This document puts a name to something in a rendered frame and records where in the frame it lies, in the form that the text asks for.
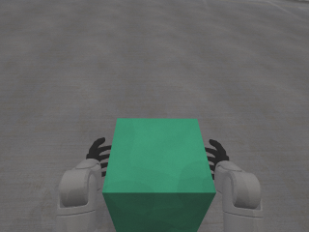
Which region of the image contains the robot left hand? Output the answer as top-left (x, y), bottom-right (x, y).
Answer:
top-left (86, 137), bottom-right (112, 177)

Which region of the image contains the robot right hand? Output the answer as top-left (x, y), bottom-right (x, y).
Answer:
top-left (205, 139), bottom-right (229, 179)

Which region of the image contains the left robot forearm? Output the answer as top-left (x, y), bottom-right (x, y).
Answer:
top-left (55, 159), bottom-right (102, 232)

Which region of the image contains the carton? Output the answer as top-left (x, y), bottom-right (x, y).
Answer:
top-left (102, 118), bottom-right (216, 232)

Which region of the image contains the right robot forearm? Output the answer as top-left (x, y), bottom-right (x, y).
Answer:
top-left (214, 160), bottom-right (265, 232)

